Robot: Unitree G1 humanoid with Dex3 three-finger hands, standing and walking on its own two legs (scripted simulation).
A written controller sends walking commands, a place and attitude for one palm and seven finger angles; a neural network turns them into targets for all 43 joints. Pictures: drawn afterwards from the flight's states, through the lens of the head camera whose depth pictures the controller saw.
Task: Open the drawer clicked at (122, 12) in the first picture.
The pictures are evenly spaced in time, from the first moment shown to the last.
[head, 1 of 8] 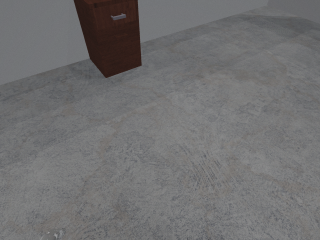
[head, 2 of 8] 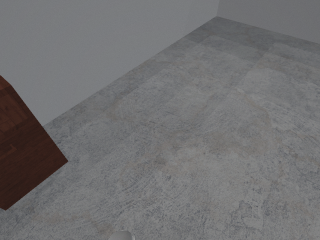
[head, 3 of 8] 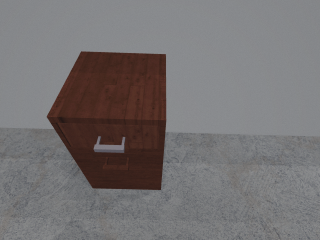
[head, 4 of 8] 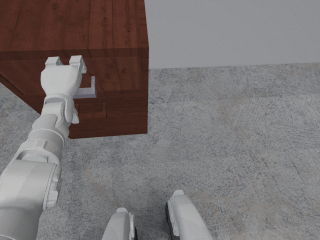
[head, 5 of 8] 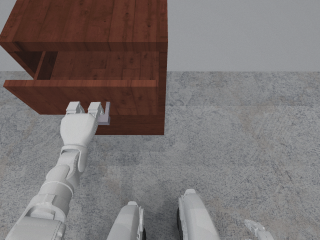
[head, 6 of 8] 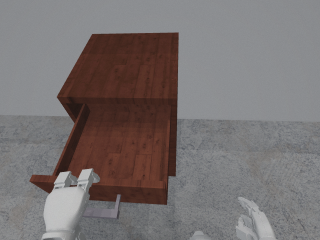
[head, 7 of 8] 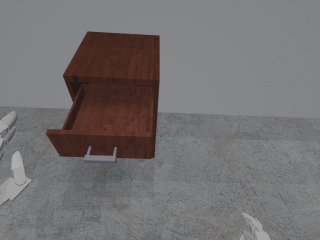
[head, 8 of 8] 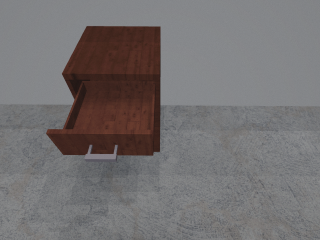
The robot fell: no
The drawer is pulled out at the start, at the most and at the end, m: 0.00 0.30 0.30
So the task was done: yes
